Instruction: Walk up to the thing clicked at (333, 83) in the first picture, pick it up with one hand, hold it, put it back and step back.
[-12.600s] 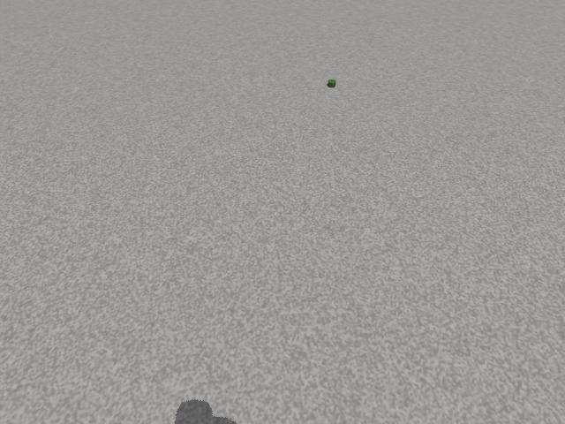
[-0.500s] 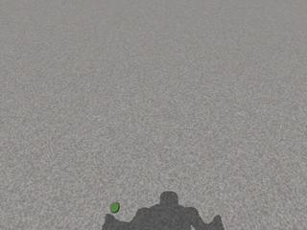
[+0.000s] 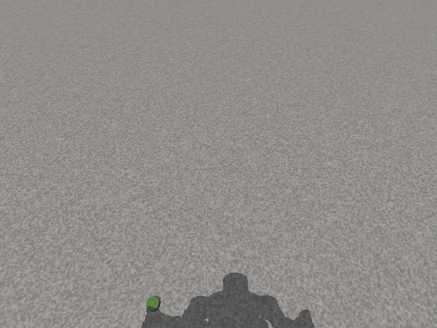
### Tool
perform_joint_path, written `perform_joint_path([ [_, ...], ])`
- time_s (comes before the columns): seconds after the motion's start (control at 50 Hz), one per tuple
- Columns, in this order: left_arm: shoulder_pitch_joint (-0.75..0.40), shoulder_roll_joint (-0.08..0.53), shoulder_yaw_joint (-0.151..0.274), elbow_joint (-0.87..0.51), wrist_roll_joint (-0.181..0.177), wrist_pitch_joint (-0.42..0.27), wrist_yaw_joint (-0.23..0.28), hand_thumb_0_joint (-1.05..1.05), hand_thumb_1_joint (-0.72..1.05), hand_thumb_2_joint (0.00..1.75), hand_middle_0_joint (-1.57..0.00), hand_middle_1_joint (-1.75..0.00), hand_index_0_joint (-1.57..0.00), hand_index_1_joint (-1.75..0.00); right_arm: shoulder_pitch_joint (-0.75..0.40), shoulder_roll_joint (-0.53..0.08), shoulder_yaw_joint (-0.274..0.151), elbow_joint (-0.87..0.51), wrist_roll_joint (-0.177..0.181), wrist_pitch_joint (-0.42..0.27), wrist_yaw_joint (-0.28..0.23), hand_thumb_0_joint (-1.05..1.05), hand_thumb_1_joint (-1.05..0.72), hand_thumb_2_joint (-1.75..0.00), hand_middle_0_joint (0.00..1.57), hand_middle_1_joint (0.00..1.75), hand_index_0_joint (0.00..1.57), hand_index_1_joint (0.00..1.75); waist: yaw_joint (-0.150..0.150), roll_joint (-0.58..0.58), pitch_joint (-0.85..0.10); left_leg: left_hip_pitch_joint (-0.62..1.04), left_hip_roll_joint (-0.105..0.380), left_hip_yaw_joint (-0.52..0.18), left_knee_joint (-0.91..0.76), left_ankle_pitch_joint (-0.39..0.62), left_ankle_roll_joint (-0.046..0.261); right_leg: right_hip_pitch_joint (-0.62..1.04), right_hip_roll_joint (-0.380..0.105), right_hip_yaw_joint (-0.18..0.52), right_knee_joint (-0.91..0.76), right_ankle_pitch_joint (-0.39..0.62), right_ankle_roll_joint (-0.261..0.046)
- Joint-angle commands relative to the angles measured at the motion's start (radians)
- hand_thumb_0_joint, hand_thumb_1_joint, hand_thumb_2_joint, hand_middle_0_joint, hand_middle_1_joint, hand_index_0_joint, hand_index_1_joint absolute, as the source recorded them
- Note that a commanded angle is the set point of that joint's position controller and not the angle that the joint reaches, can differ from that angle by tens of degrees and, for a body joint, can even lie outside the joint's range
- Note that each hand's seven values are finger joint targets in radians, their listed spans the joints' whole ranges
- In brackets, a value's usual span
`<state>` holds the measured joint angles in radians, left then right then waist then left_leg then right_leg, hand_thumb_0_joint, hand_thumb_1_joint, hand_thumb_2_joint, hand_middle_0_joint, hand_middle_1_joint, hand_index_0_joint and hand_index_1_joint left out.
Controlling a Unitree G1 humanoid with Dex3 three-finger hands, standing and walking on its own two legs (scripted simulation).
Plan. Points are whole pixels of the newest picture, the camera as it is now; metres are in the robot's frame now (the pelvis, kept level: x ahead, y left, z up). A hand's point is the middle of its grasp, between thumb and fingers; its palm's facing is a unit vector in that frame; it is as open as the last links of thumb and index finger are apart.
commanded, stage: walk up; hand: left
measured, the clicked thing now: (153, 304) +0.34 +0.26 -0.76
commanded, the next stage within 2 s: stand in 0.82 s
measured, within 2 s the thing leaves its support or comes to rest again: neither
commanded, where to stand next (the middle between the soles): +0.02 -0.01 m, yaw +3 degrees
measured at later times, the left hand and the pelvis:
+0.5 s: hand out of the picture +0.09 +0.25 -0.15, palm faces -0.03 -0.95 -0.32, open 7.4 cm; pelvis -0.01 +0.00 +0.00, yaw -1 degrees
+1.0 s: hand out of the picture +0.09 +0.26 -0.14, palm faces -0.05 -0.94 -0.34, open 7.4 cm; pelvis -0.01 +0.01 +0.01, yaw -1 degrees
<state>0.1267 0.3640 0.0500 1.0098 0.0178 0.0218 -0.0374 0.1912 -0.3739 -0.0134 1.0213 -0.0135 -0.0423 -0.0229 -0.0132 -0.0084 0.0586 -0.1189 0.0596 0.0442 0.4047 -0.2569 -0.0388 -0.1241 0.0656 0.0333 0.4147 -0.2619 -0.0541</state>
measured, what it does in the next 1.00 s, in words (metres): stands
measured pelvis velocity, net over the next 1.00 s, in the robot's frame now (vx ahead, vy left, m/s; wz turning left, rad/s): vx -0.01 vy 0.01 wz -0.02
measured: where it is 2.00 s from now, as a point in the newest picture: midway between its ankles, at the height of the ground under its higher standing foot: outside the picture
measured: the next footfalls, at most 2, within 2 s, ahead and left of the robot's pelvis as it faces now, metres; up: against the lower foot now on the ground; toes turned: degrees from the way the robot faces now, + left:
none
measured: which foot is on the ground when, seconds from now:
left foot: down 0.00-1.00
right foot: down 0.00-1.00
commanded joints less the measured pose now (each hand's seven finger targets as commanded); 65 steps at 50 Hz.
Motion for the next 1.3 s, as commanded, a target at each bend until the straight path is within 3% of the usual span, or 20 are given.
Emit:
perform_joint_path([
  [0.0,-0.037,0.214,0.043,-0.073,-0.007,-0.021,0.019,0.00,0.90,0.90,-0.20,-0.30,-0.20,-0.30,-0.016,-0.228,-0.053,-0.066,0.004,-0.021,-0.020,0.00,-0.90,-0.90,0.20,0.30,0.20,0.30,0.008,-0.010,-0.117,0.077,0.096,-0.067,-0.015,0.310,0.083,0.001,-0.160,0.119,-0.045,0.403,-0.007],
  [0.12,-0.043,0.213,0.043,-0.064,-0.006,-0.020,0.019,0.00,0.90,0.90,-0.20,-0.30,-0.20,-0.30,-0.024,-0.229,-0.057,-0.056,0.004,-0.018,-0.023,0.00,-0.90,-0.90,0.20,0.30,0.20,0.30,0.000,0.000,-0.128,0.101,0.118,-0.078,-0.018,0.356,0.096,-0.002,-0.155,0.115,-0.021,0.420,-0.007],
  [0.22,-0.050,0.215,0.040,-0.058,-0.002,-0.019,0.018,0.00,0.90,0.90,-0.20,-0.30,-0.20,-0.30,-0.055,-0.223,-0.054,-0.055,0.003,-0.015,-0.021,0.00,-0.90,-0.90,0.20,0.30,0.20,0.30,0.002,-0.003,-0.089,0.061,0.102,-0.063,-0.038,0.261,0.084,-0.002,-0.155,0.127,-0.054,0.352,-0.012],
  [0.28,-0.040,0.218,0.043,-0.056,-0.003,-0.020,0.019,0.00,0.90,0.90,-0.20,-0.30,-0.20,-0.30,-0.050,-0.219,-0.053,-0.050,0.003,-0.016,-0.019,0.00,-0.90,-0.90,0.20,0.30,0.20,0.30,0.006,-0.016,-0.102,0.089,0.098,-0.053,-0.026,0.272,0.082,-0.013,-0.161,0.134,-0.055,0.379,-0.004],
  [0.42,-0.056,0.217,0.041,-0.052,-0.001,-0.019,0.015,0.00,0.90,0.90,-0.20,-0.30,-0.20,-0.30,-0.057,-0.217,-0.052,-0.038,0.002,-0.015,-0.018,0.00,-0.90,-0.90,0.20,0.30,0.20,0.30,0.002,-0.009,-0.066,0.068,0.091,-0.051,-0.056,0.194,0.076,-0.029,-0.152,0.146,-0.091,0.271,-0.009],
  [0.6,-0.046,0.217,0.040,-0.044,-0.001,-0.020,0.013,0.00,0.90,0.90,-0.20,-0.30,-0.20,-0.30,-0.055,-0.214,-0.049,-0.024,-0.002,-0.017,-0.015,0.00,-0.90,-0.90,0.20,0.30,0.20,0.30,0.006,-0.010,-0.069,0.079,0.083,-0.045,-0.064,0.155,0.071,-0.049,-0.151,0.160,-0.114,0.211,-0.011],
  [0.78,-0.039,0.206,0.037,-0.038,-0.002,-0.020,0.015,0.00,0.90,0.90,-0.20,-0.30,-0.20,-0.30,-0.044,-0.220,-0.050,-0.016,0.002,-0.019,-0.017,0.00,-0.90,-0.90,0.20,0.30,0.20,0.30,0.004,0.003,-0.089,0.084,0.107,-0.060,-0.075,0.213,0.081,-0.024,-0.142,0.144,-0.082,0.293,-0.006],
  [0.8,-0.056,0.175,0.013,-0.017,-0.018,-0.038,0.028,0.00,0.90,0.90,-0.20,-0.30,-0.20,-0.30,-0.104,-0.199,-0.040,-0.003,0.001,-0.005,-0.008,0.00,-0.90,-0.90,0.20,0.30,0.20,0.30,0.014,0.089,-0.081,0.057,0.097,-0.055,-0.071,0.264,0.069,0.029,-0.182,0.152,-0.116,0.393,0.009],
  [0.84,-0.044,0.205,0.015,-0.001,-0.018,-0.051,0.039,0.00,0.90,0.90,-0.20,-0.30,-0.20,-0.30,-0.087,-0.190,-0.038,-0.001,0.008,0.007,-0.002,0.00,-0.90,-0.90,0.20,0.30,0.20,0.30,0.005,0.023,-0.099,0.054,0.088,-0.050,-0.070,0.271,0.056,0.066,-0.189,0.147,-0.111,0.488,0.032],
  [1.0,-0.061,0.200,0.001,0.034,-0.015,-0.056,0.050,0.00,0.90,0.90,-0.20,-0.30,-0.20,-0.30,-0.095,-0.192,-0.027,0.030,0.003,0.014,0.007,0.00,-0.90,-0.90,0.20,0.30,0.20,0.30,0.004,-0.005,-0.088,0.110,0.100,-0.073,-0.125,0.263,0.057,0.028,-0.171,0.113,-0.133,0.388,0.032],
  [1.08,-0.071,0.201,-0.002,0.046,-0.015,-0.056,0.052,0.00,0.90,0.90,-0.20,-0.30,-0.20,-0.30,-0.103,-0.194,-0.028,0.040,0.001,0.016,0.010,0.00,-0.90,-0.90,0.20,0.30,0.20,0.30,0.001,0.001,-0.069,0.101,0.096,-0.079,-0.143,0.190,0.057,0.007,-0.171,0.115,-0.156,0.294,0.035],
  [1.28,-0.068,0.202,-0.008,0.060,-0.013,-0.061,0.051,0.00,0.90,0.90,-0.20,-0.30,-0.20,-0.30,-0.123,-0.183,-0.033,0.050,-0.001,0.011,0.016,0.00,-0.90,-0.90,0.20,0.30,0.20,0.30,0.005,-0.001,-0.086,0.117,0.099,-0.091,-0.155,0.194,0.063,-0.004,-0.176,0.111,-0.161,0.268,0.039],
])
